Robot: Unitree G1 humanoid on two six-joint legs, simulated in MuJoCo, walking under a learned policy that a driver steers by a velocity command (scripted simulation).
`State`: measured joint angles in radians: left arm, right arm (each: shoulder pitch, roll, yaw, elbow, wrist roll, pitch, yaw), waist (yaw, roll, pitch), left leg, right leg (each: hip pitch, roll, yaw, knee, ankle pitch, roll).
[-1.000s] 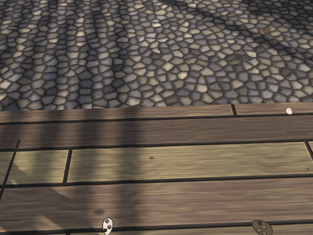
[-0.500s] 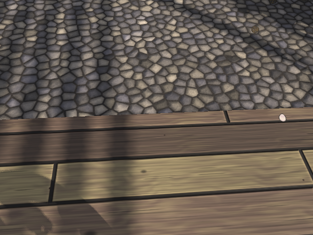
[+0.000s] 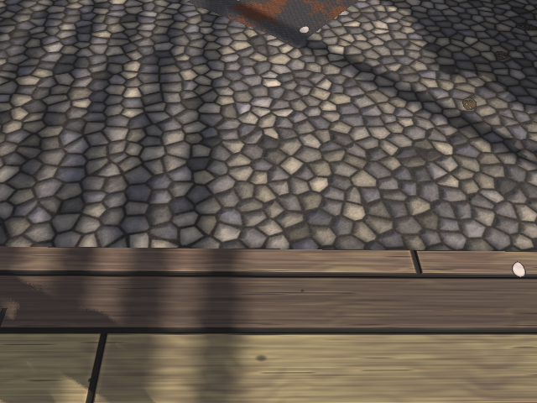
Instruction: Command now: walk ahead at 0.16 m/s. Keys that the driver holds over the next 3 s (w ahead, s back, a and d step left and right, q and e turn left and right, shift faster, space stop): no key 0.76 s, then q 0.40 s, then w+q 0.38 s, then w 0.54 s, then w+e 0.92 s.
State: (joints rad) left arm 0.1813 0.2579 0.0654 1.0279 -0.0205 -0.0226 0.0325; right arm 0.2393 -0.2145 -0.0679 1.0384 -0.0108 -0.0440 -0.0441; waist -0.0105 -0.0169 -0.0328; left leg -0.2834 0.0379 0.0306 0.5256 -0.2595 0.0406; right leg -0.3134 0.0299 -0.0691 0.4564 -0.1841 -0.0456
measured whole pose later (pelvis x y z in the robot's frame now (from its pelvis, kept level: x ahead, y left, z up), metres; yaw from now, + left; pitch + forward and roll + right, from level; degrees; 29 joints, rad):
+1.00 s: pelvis +0.03 -0.01 -0.01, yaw +5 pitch +0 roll -1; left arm 0.10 0.24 0.08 1.03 0.00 0.01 0.09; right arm 0.23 -0.22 -0.08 1.00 0.02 0.02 -0.06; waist -0.01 0.01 0.06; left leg -0.37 0.02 0.00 0.96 -0.57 -0.01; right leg -0.29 -0.03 -0.11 0.54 -0.25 -0.02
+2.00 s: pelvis +0.29 +0.10 +0.01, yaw +27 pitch +3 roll -1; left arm 0.39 0.24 0.05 0.98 -0.02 -0.10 -0.01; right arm 0.13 -0.27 -0.05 0.69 0.01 -0.09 0.01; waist 0.09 0.05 0.01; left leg -0.69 0.10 -0.02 0.72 -0.04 0.01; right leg 0.00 0.04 -0.02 0.22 -0.27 -0.03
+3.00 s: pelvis +0.86 +0.32 +0.00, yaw +0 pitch +2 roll -2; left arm 0.44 0.23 0.03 0.89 0.07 -0.13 -0.08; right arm 0.08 -0.24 0.05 0.69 -0.08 -0.08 0.02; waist 0.11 0.02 0.00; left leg -0.62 0.09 -0.08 0.79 -0.06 -0.03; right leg -0.20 0.16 0.16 0.50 -0.31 -0.09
